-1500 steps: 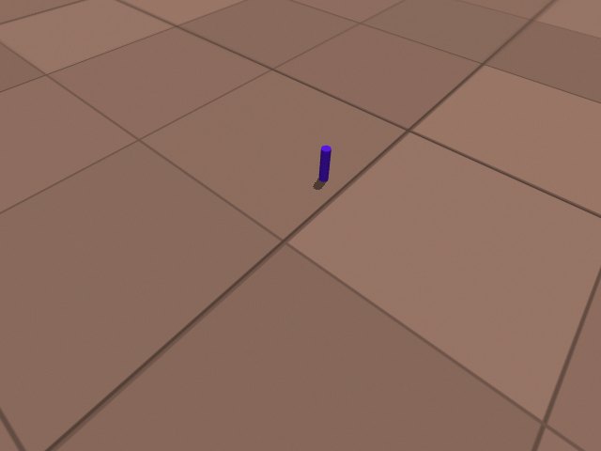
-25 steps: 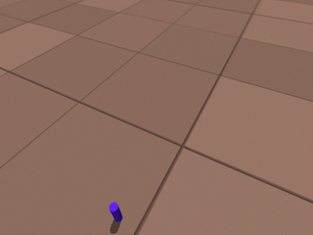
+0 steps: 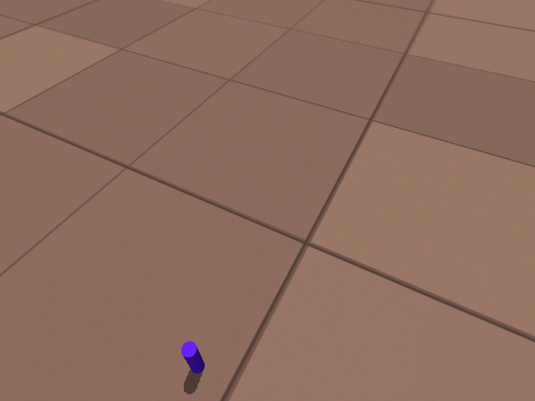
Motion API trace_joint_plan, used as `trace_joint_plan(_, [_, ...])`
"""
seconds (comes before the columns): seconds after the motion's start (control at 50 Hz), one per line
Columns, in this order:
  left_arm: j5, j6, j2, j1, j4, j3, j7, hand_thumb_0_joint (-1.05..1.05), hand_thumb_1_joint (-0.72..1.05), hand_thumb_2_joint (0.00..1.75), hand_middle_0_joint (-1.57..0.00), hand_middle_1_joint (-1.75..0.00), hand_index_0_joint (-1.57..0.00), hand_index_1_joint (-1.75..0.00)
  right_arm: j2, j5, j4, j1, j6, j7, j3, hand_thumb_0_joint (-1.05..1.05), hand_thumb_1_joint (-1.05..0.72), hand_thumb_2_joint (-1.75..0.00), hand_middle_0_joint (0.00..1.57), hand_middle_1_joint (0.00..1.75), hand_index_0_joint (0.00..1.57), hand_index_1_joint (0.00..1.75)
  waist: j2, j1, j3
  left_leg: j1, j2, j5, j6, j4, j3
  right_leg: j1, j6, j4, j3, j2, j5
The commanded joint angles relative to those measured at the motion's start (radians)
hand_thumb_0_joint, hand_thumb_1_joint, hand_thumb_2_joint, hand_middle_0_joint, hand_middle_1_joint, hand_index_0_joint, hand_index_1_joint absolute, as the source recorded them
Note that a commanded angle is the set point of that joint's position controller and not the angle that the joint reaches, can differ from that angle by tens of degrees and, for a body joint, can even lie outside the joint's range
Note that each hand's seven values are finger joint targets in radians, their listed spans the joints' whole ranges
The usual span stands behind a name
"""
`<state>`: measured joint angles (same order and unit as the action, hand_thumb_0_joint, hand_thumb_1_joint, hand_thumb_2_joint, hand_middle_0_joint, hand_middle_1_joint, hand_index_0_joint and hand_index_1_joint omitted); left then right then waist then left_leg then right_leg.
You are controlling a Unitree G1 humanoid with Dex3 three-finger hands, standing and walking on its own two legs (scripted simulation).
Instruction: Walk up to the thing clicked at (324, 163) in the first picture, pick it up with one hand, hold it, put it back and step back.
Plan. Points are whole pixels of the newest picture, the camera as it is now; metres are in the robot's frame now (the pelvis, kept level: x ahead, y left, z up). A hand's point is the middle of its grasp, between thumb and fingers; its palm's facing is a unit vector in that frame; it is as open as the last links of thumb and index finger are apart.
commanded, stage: stand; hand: left
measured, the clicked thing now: (193, 358) +0.37 +0.24 -0.69
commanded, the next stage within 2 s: step back in 0.98 s
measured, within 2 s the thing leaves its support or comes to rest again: neither
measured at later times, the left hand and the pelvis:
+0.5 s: hand out of the picture +0.10 +0.25 -0.15, palm faces -0.01 -0.94 -0.34, open 7.4 cm; pelvis +0.03 +0.00 +0.00, yaw +0 degrees
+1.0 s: hand out of the picture +0.09 +0.25 -0.15, palm faces +0.00 -0.94 -0.34, open 7.4 cm; pelvis +0.02 +0.00 +0.00, yaw +0 degrees
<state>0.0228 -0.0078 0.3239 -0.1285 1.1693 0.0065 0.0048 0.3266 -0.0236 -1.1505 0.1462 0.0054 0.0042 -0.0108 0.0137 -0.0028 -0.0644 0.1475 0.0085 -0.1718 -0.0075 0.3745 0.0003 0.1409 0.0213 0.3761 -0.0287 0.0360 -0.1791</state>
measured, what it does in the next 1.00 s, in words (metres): stands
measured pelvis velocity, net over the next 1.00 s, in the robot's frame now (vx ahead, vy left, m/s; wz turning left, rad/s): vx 0.02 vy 0.00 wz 0.00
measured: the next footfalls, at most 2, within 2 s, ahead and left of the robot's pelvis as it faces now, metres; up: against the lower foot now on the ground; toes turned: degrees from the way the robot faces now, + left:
left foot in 1.28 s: +0.00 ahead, +0.12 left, +0.00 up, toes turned -1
right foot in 1.74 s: -0.09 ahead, -0.07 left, +0.00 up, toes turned +0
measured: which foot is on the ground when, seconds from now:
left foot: down 0.00-1.00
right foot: down 0.00-1.00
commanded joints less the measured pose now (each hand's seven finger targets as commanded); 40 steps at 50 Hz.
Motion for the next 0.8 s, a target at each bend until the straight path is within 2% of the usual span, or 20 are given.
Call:
trace_joint_plan(0.0, [-0.004,-0.021,0.213,0.035,-0.053,0.034,0.013,0.00,0.90,0.90,-0.20,-0.30,-0.20,-0.30,0.206,0.006,0.055,-0.035,-0.027,0.010,-0.030,0.00,-0.90,-0.90,0.20,0.30,0.20,0.30,-0.008,0.000,0.044,0.025,0.103,-0.021,0.026,-0.097,0.105,-0.006,-0.032,-0.093,0.096,0.093,-0.005])
trace_joint_plan(0.04, [-0.005,-0.021,0.207,0.041,-0.052,0.032,0.013,0.00,0.90,0.90,-0.20,-0.30,-0.20,-0.30,0.206,0.007,0.054,-0.040,-0.028,0.010,-0.028,0.00,-0.90,-0.90,0.20,0.30,0.20,0.30,-0.007,0.002,0.046,0.020,0.103,-0.016,0.026,-0.095,0.101,-0.013,-0.030,-0.093,0.095,0.093,-0.001])
trace_joint_plan(0.12, [-0.009,-0.023,0.209,0.043,-0.050,0.033,0.013,0.00,0.90,0.90,-0.20,-0.30,-0.20,-0.30,0.203,0.007,0.048,-0.046,-0.031,0.011,-0.025,0.00,-0.90,-0.90,0.20,0.30,0.20,0.30,-0.011,-0.001,0.063,-0.001,0.108,0.065,0.024,-0.093,0.096,-0.037,-0.029,-0.088,0.092,0.099,0.086])
trace_joint_plan(0.18, [-0.008,-0.023,0.205,0.041,-0.049,0.034,0.013,0.00,0.90,0.90,-0.20,-0.30,-0.20,-0.30,0.205,0.008,0.048,-0.051,-0.034,0.012,-0.024,0.00,-0.90,-0.90,0.20,0.30,0.20,0.30,-0.016,-0.003,0.070,-0.021,0.112,0.089,0.024,-0.093,0.095,-0.039,-0.028,-0.085,0.087,0.099,0.096])
trace_joint_plan(0.24, [-0.010,-0.025,0.206,0.045,-0.053,0.034,0.013,0.00,0.90,0.90,-0.20,-0.30,-0.20,-0.30,0.215,0.009,0.048,-0.055,-0.035,0.013,-0.027,0.00,-0.90,-0.90,0.20,0.30,0.20,0.30,-0.020,-0.002,0.095,-0.049,0.119,0.183,0.024,-0.082,0.092,-0.055,-0.025,-0.082,0.085,0.102,0.165])
trace_joint_plan(0.32, [-0.010,-0.023,0.207,0.052,-0.055,0.037,0.016,0.00,0.90,0.90,-0.20,-0.30,-0.20,-0.30,0.220,0.010,0.048,-0.063,-0.036,0.016,-0.029,0.00,-0.90,-0.90,0.20,0.30,0.20,0.30,-0.013,-0.002,0.109,-0.066,0.123,0.235,0.026,-0.072,0.084,-0.076,-0.026,-0.076,0.081,0.106,0.229])
trace_joint_plan(0.4, [-0.008,-0.024,0.209,0.066,-0.056,0.037,0.015,0.00,0.90,0.90,-0.20,-0.30,-0.20,-0.30,0.210,0.009,0.052,-0.070,-0.031,0.014,-0.027,0.00,-0.90,-0.90,0.20,0.30,0.20,0.30,-0.027,0.002,0.081,-0.044,0.118,0.179,0.020,-0.091,0.085,-0.062,-0.020,-0.092,0.076,0.101,0.169])
trace_joint_plan(0.44, [-0.007,-0.021,0.213,0.070,-0.058,0.040,0.015,0.00,0.90,0.90,-0.20,-0.30,-0.20,-0.30,0.212,0.008,0.052,-0.074,-0.031,0.016,-0.027,0.00,-0.90,-0.90,0.20,0.30,0.20,0.30,-0.014,0.002,0.081,-0.038,0.117,0.169,0.020,-0.094,0.083,-0.070,-0.022,-0.095,0.076,0.102,0.170])
trace_joint_plan(0.68, [-0.007,-0.022,0.217,0.066,-0.065,0.042,0.012,0.00,0.90,0.90,-0.20,-0.30,-0.20,-0.30,0.220,0.010,0.056,-0.082,-0.038,0.015,-0.029,0.00,-0.90,-0.90,0.20,0.30,0.20,0.30,-0.014,0.001,0.108,-0.065,0.123,0.232,0.021,-0.090,0.078,-0.091,-0.028,-0.086,0.074,0.108,0.225])
trace_joint_plan(0.74, [-0.009,-0.020,0.216,0.074,-0.069,0.043,0.013,0.00,0.90,0.90,-0.20,-0.30,-0.20,-0.30,0.220,0.010,0.055,-0.079,-0.036,0.015,-0.028,0.00,-0.90,-0.90,0.20,0.30,0.20,0.30,-0.014,0.002,0.096,-0.060,0.122,0.211,0.021,-0.095,0.079,-0.082,-0.028,-0.092,0.076,0.107,0.200])
trace_joint_plan(0.78, [-0.008,-0.019,0.212,0.074,-0.067,0.041,0.012,0.00,0.90,0.90,-0.20,-0.30,-0.20,-0.30,0.220,0.008,0.054,-0.081,-0.034,0.014,-0.028,0.00,-0.90,-0.90,0.20,0.30,0.20,0.30,-0.014,0.001,0.072,-0.047,0.120,0.161,0.018,-0.107,0.082,-0.064,-0.027,-0.101,0.073,0.103,0.139])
